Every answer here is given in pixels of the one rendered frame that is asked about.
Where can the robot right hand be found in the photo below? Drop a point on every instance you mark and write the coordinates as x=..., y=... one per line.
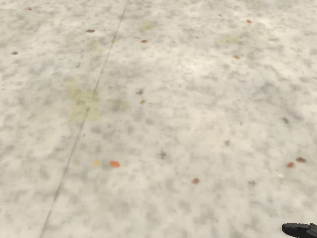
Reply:
x=300, y=230

